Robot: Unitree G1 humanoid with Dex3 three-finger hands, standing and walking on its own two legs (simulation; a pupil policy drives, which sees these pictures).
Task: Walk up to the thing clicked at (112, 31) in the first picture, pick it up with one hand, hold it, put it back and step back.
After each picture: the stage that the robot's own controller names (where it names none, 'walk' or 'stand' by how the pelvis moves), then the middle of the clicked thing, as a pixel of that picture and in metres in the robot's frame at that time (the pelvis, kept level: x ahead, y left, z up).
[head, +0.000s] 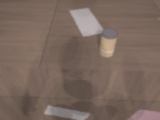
stand; (107, 43) +0.57 -0.11 +0.03
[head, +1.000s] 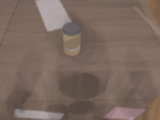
rise first; (71, 39) +0.51 +0.07 +0.06
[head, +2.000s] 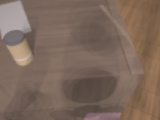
rise first; (19, 48) +0.46 +0.23 +0.07
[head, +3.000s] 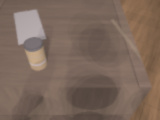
stand; (36, 54) +0.47 +0.18 +0.05
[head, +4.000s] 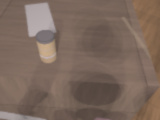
stand; (46, 47) +0.49 +0.15 +0.05
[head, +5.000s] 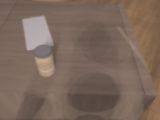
stand; (44, 61) +0.46 +0.16 +0.03
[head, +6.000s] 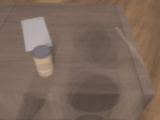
stand; (43, 61) +0.46 +0.16 +0.03
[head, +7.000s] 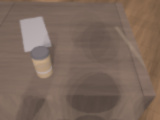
stand; (42, 62) +0.45 +0.16 +0.03
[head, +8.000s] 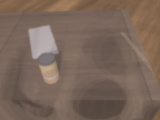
rise first; (49, 68) +0.44 +0.17 +0.03
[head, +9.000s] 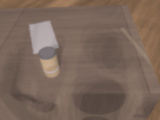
go down; (49, 62) +0.46 +0.17 +0.03
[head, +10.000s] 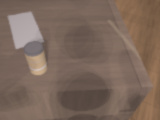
go down; (36, 58) +0.46 +0.16 +0.05
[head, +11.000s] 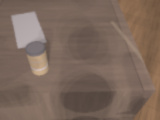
go down; (37, 58) +0.46 +0.16 +0.05
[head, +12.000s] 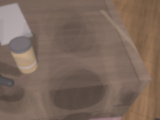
close in; (24, 55) +0.44 +0.18 +0.07
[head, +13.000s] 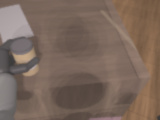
close; (25, 57) +0.43 +0.17 +0.08
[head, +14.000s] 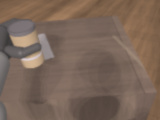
lift; (27, 44) +0.35 +0.15 +0.26
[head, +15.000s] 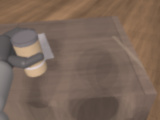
hold; (30, 54) +0.34 +0.15 +0.23
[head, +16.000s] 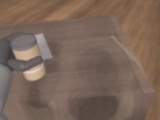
hold; (29, 57) +0.34 +0.15 +0.22
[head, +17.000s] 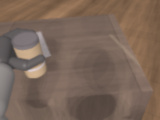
crouch; (30, 55) +0.33 +0.15 +0.22
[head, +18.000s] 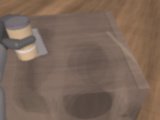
crouch; (22, 38) +0.40 +0.17 +0.23
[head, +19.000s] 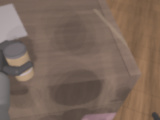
lower; (20, 62) +0.42 +0.18 +0.06
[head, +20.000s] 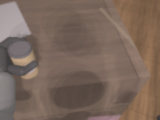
lower; (24, 60) +0.42 +0.17 +0.08
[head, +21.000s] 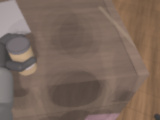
lower; (23, 56) +0.43 +0.17 +0.08
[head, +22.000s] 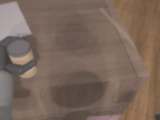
lower; (23, 59) +0.42 +0.17 +0.08
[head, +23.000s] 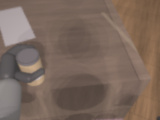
loosen; (31, 67) +0.39 +0.15 +0.07
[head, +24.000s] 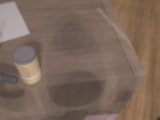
withdraw; (28, 65) +0.40 +0.15 +0.07
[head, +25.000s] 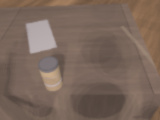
sink last; (51, 74) +0.38 +0.14 +0.06
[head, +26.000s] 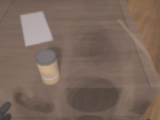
stand; (48, 67) +0.40 +0.14 +0.06
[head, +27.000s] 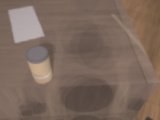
stand; (40, 65) +0.39 +0.15 +0.09
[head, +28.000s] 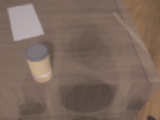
stand; (39, 63) +0.39 +0.15 +0.10
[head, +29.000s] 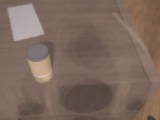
stand; (40, 63) +0.39 +0.14 +0.10
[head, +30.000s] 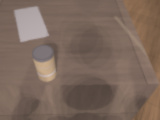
stand; (45, 64) +0.40 +0.14 +0.07
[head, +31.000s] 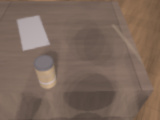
walk; (46, 72) +0.40 +0.14 +0.03
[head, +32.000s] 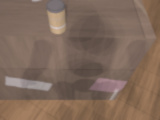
walk; (56, 17) +0.59 +0.11 +0.06
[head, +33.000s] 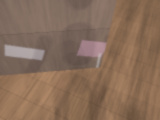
walk; out of the picture +0.91 +0.22 +0.06
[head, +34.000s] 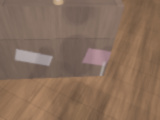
stand; out of the picture +0.95 +0.16 +0.04
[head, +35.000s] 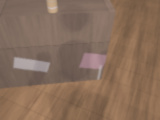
stand; (51, 1) +0.97 +0.17 +0.03
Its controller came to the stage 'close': yes
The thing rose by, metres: 0.21
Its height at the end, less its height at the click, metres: +0.00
